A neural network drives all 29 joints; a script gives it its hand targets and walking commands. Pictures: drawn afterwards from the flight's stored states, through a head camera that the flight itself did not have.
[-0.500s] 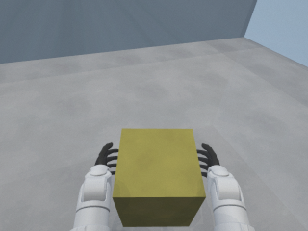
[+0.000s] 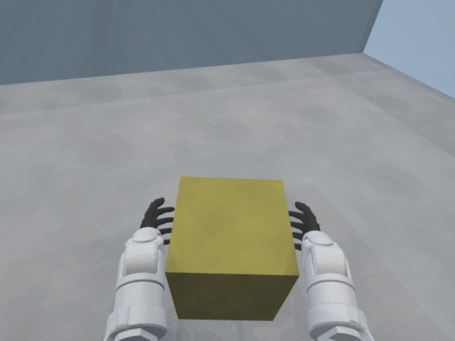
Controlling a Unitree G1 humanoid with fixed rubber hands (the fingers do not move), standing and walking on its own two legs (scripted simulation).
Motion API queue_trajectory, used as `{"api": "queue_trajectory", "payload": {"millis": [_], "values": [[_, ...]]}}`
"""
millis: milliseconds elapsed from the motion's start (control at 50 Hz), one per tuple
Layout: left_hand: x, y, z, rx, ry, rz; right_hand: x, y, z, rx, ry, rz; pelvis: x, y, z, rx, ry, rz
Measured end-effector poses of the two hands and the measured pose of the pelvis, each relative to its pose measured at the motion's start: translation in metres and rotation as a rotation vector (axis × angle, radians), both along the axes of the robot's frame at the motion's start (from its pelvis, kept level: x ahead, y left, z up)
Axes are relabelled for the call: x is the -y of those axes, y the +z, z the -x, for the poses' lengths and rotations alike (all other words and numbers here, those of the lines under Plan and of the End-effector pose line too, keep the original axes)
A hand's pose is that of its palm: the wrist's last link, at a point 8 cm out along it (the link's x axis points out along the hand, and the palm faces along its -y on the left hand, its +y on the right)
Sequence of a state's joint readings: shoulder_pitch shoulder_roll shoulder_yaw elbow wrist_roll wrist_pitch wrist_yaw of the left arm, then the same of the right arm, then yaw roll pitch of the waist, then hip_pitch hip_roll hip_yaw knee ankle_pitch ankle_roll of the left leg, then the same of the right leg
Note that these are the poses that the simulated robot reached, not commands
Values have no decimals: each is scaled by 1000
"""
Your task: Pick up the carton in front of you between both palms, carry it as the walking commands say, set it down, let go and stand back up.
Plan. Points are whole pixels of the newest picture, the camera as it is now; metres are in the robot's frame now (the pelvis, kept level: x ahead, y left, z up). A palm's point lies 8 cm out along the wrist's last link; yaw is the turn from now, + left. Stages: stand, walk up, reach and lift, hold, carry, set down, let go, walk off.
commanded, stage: set down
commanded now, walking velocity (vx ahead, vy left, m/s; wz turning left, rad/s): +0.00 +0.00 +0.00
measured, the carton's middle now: (228, 251) +0.34 +0.01 -0.04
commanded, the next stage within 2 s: none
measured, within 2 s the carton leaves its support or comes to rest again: neither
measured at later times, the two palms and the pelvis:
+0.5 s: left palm (150, 270) +0.35 +0.20 -0.16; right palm (269, 259) +0.39 -0.10 -0.16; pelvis -0.02 -0.03 -0.07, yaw +0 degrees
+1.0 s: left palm (147, 285) +0.37 +0.23 -0.29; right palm (248, 262) +0.45 -0.06 -0.28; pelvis -0.05 -0.02 -0.20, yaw -2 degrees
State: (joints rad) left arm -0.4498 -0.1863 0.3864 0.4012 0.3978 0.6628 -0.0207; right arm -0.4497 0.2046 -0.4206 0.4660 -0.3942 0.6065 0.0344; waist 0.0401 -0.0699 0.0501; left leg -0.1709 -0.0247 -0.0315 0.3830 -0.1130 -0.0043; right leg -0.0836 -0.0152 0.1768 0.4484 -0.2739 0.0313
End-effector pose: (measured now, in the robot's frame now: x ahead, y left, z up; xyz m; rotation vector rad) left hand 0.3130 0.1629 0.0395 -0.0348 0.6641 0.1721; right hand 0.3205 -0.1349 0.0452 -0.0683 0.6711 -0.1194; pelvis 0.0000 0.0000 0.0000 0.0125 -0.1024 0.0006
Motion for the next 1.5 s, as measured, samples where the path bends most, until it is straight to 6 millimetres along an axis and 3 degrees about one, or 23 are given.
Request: {"api": "queue_trajectory", "payload": {"millis": [80,160,380,460,700,920,1140,1500], "values": [[-5,-11,-12,-12,17,-3,-6,-10,-18,-12,21,15,8,-5,4,-28,-1,0],[-11,-35,-21,-36,34,-18,-12,-34,-34,-36,50,28,16,-11,7,-101,9,6],[-23,-157,-23,-45,88,-34,-26,-158,-55,-43,100,-2,32,-43,16,-461,25,40],[-29,-189,-30,-11,119,-15,-32,-190,-66,-13,95,-34,33,-64,18,-595,15,43],[-46,-237,-51,2,183,16,-51,-238,-103,-3,128,-58,22,-121,31,-801,4,48],[-58,-304,-55,-31,221,-5,-68,-303,-124,-28,200,-30,16,-178,48,-897,1,51],[-69,-369,-59,-45,267,-21,-83,-368,-145,-36,264,-18,22,-235,64,-934,-3,48],[-86,-471,-63,-94,336,-56,-110,-475,-174,-70,382,5,37,-301,76,-986,-14,10]]}}
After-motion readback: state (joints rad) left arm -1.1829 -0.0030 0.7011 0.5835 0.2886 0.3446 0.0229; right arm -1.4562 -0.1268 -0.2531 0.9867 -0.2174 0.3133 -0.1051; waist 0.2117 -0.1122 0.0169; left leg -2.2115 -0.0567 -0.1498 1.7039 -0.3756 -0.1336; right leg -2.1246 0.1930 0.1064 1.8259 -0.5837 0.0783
